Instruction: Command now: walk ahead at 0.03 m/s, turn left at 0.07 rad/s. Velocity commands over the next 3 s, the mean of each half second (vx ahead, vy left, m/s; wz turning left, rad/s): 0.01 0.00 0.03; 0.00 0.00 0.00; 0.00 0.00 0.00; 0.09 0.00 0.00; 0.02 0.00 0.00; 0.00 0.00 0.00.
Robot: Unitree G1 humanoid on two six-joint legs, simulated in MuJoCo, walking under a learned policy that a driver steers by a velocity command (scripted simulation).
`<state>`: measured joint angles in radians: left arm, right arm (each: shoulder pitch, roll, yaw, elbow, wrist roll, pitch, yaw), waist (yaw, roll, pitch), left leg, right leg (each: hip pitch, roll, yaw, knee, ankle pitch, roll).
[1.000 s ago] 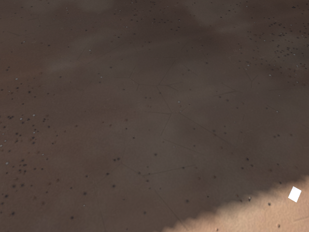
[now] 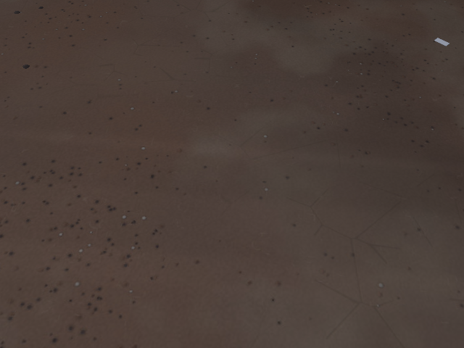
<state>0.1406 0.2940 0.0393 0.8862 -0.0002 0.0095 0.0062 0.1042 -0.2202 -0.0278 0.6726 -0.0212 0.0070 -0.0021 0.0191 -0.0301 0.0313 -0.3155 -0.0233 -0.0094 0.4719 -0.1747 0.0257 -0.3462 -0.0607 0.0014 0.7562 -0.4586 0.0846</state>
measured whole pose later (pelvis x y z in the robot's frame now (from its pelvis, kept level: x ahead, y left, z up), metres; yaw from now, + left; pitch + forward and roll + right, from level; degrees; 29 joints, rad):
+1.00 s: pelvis +0.03 -0.03 +0.00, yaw +0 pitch -2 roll +0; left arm 0.24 0.22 0.01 1.07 0.00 0.00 0.03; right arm 0.18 -0.22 -0.04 1.11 0.00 0.02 -0.05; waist 0.00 0.00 0.04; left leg -0.22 0.03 -0.03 0.46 -0.22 -0.04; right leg -0.15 0.00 -0.02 0.47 -0.29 -0.01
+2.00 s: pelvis +0.09 +0.00 +0.00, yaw -1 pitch +1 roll +0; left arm 0.27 0.21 0.03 1.04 -0.02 -0.01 0.05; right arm 0.28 -0.17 -0.01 1.11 -0.01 -0.06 -0.02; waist -0.01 -0.03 0.01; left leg -0.19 -0.03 0.06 0.47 -0.30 0.05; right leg -0.30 -0.04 0.02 0.78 -0.49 0.05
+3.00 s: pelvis +0.08 -0.01 +0.00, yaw -1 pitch -1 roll +0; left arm 0.24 0.17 0.05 1.13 -0.01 0.01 0.05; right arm 0.30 -0.16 -0.03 1.12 0.00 -0.01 -0.04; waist 0.00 0.00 0.05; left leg -0.15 0.00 0.05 0.46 -0.28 0.02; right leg -0.20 -0.02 0.00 0.47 -0.24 0.02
